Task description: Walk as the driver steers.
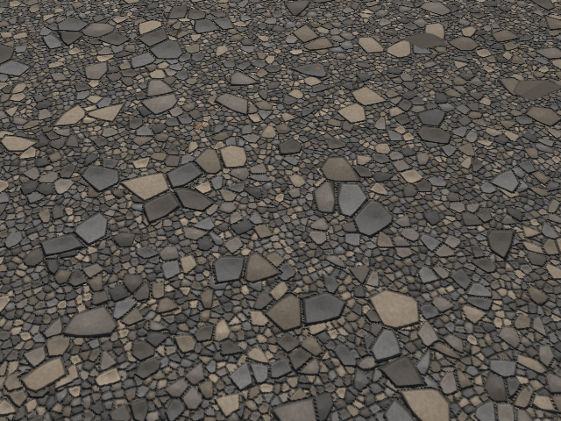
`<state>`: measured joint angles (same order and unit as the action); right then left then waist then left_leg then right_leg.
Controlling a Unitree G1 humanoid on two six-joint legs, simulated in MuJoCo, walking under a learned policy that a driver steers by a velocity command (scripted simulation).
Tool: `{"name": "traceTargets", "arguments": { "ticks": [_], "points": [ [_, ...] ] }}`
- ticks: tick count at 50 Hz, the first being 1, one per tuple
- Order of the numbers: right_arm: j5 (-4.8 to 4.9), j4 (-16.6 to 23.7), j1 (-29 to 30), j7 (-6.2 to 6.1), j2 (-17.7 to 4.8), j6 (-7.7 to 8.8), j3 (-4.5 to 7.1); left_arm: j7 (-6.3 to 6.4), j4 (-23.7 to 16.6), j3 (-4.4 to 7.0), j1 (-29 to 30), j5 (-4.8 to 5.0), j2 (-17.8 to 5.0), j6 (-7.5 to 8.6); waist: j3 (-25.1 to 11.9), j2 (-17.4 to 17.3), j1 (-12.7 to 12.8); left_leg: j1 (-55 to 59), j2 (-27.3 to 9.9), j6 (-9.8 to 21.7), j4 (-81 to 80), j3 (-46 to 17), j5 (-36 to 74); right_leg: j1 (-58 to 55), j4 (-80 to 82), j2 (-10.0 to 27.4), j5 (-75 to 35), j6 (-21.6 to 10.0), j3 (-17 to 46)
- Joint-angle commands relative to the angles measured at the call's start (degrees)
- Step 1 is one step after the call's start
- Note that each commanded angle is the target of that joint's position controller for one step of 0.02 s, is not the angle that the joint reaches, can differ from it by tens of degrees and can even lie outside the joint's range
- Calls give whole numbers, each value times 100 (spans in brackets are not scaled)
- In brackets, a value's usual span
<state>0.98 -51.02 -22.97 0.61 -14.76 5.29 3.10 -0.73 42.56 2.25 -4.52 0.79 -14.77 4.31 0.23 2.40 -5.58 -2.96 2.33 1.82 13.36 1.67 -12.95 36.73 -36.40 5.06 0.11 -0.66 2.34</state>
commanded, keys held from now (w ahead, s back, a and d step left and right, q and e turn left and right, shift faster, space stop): w+q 1.00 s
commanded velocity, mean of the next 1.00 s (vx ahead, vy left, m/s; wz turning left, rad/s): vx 0.50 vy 0.00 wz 0.44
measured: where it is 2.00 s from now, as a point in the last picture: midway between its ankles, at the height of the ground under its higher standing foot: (120, 253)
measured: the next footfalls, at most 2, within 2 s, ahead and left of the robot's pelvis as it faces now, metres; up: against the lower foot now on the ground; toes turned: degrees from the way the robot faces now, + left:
right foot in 0.12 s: +0.24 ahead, -0.14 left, +0.00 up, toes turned +1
left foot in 0.66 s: +0.48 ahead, +0.16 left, +0.00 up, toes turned +22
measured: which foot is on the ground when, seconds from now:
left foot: down 0.00-0.12, up 0.14-0.64, down 0.66-1.00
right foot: up 0.00-0.10, down 0.12-0.68, up 0.70-1.00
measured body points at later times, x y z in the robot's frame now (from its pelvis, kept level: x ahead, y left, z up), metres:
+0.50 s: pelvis +0.26 -0.03 +0.00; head +0.28 -0.03 +0.45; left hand +0.23 +0.25 -0.13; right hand +0.48 -0.25 -0.11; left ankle +0.39 +0.16 -0.68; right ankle +0.20 -0.14 -0.75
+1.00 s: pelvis +0.51 +0.09 +0.00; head +0.53 +0.13 +0.45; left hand +0.56 +0.42 -0.09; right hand +0.71 -0.12 -0.10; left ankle +0.44 +0.14 -0.75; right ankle +0.75 +0.00 -0.68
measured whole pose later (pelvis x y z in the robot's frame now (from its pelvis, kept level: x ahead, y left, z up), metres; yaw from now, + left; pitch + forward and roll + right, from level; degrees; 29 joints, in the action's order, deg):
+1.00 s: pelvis +0.51 +0.09 +0.00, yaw +30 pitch +2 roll -1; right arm 0.9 -39.9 -19.2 -0.1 -15.7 2.7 3.9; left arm -0.1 41.6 3.2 -3.0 -0.5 -16.8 5.3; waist 1.5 1.9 -3.3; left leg -9.6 6.2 5.1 20.5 -6.7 -12.6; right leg 38.5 -40.3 4.9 0.7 3.5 5.8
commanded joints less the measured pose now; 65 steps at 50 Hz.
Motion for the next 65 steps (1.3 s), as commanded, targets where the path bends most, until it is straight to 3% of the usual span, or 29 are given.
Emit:
{"name": "traceTargets", "arguments": {
  "ticks": [1, 4, 6, 7, 8, 9, 10, 11, 13, 21, 28, 32, 33, 34, 35, 36, 37, 38, 40, 44, 49, 53, 57, 58, 59, 60, 61, 62, 65],
  "points": [
    [54, 210, -104, -28, -939, 10, 189, -78, -586, 44, 737, 47, -303, 120, 264, -739, 55, -125, -1529, 892, -316, -915, 1313, -295, 462, -189, -85, -70, -154],
    [68, 175, -45, -69, -1106, -93, 226, -131, -604, 137, 513, 41, -545, 214, 157, -824, 380, 106, -1666, 752, 182, -1139, 1826, -971, 915, -359, 409, -247, -178],
    [23, 262, 95, -82, -952, -102, 147, -46, -219, 376, -927, -45, -1029, 243, -767, -647, 1101, -585, -1145, 446, 1875, -755, 2544, -3255, 975, -194, 267, -557, -54],
    [-161, 486, 131, -87, -514, -63, -11, 35, -84, 504, -2014, -122, -1541, 203, -1733, 305, 1453, -1886, -629, 182, 3854, -378, 586, -4984, 799, 1141, 48, -907, 1331],
    [36, 511, -623, -75, -110, 45, -111, -8, 2, 504, -2081, -152, -1652, 134, -2299, 1732, 1060, -3678, -48, -1, 5365, -568, -2154, -6073, 1504, 2066, 1208, -1637, 3549],
    [166, 424, -269, -90, -777, 69, 53, -18, -35, 375, -1918, -88, -1078, 130, -1632, 878, 1218, -4196, -363, -11, 5977, -959, -1919, -5491, 1764, 1836, 1842, -1441, 3319],
    [183, 545, 160, -91, -927, 60, 119, -17, -58, 287, -1558, -32, -828, 145, -941, 609, 1131, -4348, -573, 22, 5974, -859, -1341, -4751, 1893, 1634, 1691, -1208, 2438],
    [133, 549, 325, -119, -830, 14, 123, -39, -83, 227, -1139, -54, -667, 163, -612, 243, 921, -4078, -786, -23, 5784, -785, -867, -4026, 2097, 1377, 1301, -1088, 1875],
    [71, 565, 292, -110, -635, -129, 147, -62, -40, 193, -696, -131, -473, 215, -223, 430, 596, -3613, -1032, -71, 5445, -798, -320, -3125, 2522, 1053, 808, -992, 1025],
    [35, 974, 1027, 9, -338, -273, 109, 92, 329, 326, -800, -166, -777, 266, 181, 39, 576, -3848, -1011, -186, 3905, -702, 1384, -2982, 2907, 896, -481, -951, -629],
    [29, 1632, 2223, 274, -291, -266, 27, 148, 571, 427, -1343, -6, -1116, 30, 535, -44, 986, -3967, -826, 137, 2519, -20, 1061, -4077, 2513, 1220, -972, -764, -1178],
    [43, 1579, 1139, 290, -785, -319, 302, 211, 506, 500, -1145, 64, -1413, -141, -296, 282, 196, -2038, -7, 623, 2228, 609, 152, -4155, 423, 1085, -4139, -466, -1562],
    [48, 1335, 194, 201, -1149, -343, 507, 230, 472, 455, -1133, 62, -1325, -143, -790, 91, -289, -490, 155, 853, 1858, 442, 538, -3398, -936, 843, -3604, -246, -1664],
    [50, 1226, -285, 64, -1767, -396, 672, 210, 263, 286, -1373, -144, -763, -68, -1240, -1084, -183, 1326, -1111, 1385, 1743, -1647, 605, -1371, -2966, 323, -112, 58, -1657],
    [14, 1459, -47, 103, -1972, -301, 628, 123, 4, 124, -1529, -120, -422, 176, -2105, -1710, 226, 2479, -2211, 2426, 696, -4902, -225, 326, -4445, -767, 3441, 238, -354],
    [-16, 1462, -95, 157, -1440, -233, 476, 42, -127, 252, -793, 94, -959, 343, -1904, -899, -158, 2408, -2113, 2078, 357, -4544, -314, 957, -4607, -446, 3103, 112, 357],
    [-23, 1432, 94, 155, -1214, -182, 411, 16, -232, 235, -545, 178, -940, 420, -1167, -775, -32, 1682, -1912, 1844, 383, -3653, 5, 1116, -4255, -228, 2620, -18, 265],
    [-3, 1486, 502, 146, -1060, -165, 363, 67, -166, 223, -562, 61, -856, 435, -727, -261, 269, 782, -1629, 1629, 381, -2985, 509, 808, -3726, 26, 2215, -29, 246],
    [-89, 1675, 992, 104, -803, -159, 269, 93, -93, 304, -756, -84, -954, 297, -444, -438, 642, -344, -1308, 1496, 169, -2354, 1322, 60, -3111, 250, 1818, 44, 270],
    [-47, 1629, 831, -23, -1012, -115, 329, 125, -238, 251, -503, -185, -691, 115, -263, -421, 669, -1012, -1061, 1527, -40, -1823, 1957, -40, -2090, 120, 1133, 383, 99],
    [13, 1476, 439, -133, -1078, -186, 352, 46, -501, 143, 531, -112, -507, 175, -74, -714, 254, -1126, -746, 1132, 98, -1630, 1076, -416, -1, -291, -405, 449, 66],
    [52, 1348, 175, -151, -1052, -243, 356, -60, -661, 199, 846, -41, -715, 277, -42, -819, 159, -717, -959, 1047, 535, -2203, 698, -681, 672, -462, -277, 320, 212],
    [4, 1318, 268, -165, -846, -291, 292, -87, -443, 336, -26, -78, -923, 389, -284, -1077, 608, -377, -922, 792, 1383, -2364, 1445, -1816, 1144, -525, 253, -94, -38],
    [-36, 1378, 300, -141, -589, -272, 190, -57, -361, 408, -673, -171, -1125, 419, -862, -860, 916, -702, -631, 592, 2438, -2052, 1510, -2963, 1000, -20, 245, -406, 379],
    [-11, 1452, -291, -148, -289, -228, 88, -26, -251, 525, -1474, -268, -1594, 405, -1732, 326, 903, -2325, 62, 168, 4357, -1387, 188, -5030, 1005, 1163, 636, -1196, 2234],
    [103, 1426, -644, -164, -400, -181, 62, -98, 37, 560, -1918, -105, -1557, 328, -1902, 1653, 893, -3750, 301, -34, 5677, -1130, -2057, -5646, 1808, 1845, 2289, -1744, 4326],
    [144, 1405, -167, -156, -897, -169, 168, -102, -45, 425, -1690, 11, -1088, 302, -1075, 850, 1033, -4318, -1, -28, 6164, -1347, -1775, -5096, 2039, 1688, 3221, -1536, 4076],
    [91, 1514, 428, -148, -974, -177, 181, -79, -103, 350, -1395, -28, -882, 241, -513, 365, 1046, -4368, -230, -12, 6202, -1133, -1311, -4405, 2058, 1453, 2999, -1306, 3218],
    [-45, 1619, 764, -85, -727, -161, 166, -52, -104, 211, -898, -150, -616, 202, 36, 282, 650, -3726, -709, -2, 5282, -856, -558, -2966, 2445, 831, 1540, -1138, 1911]
  ]
}}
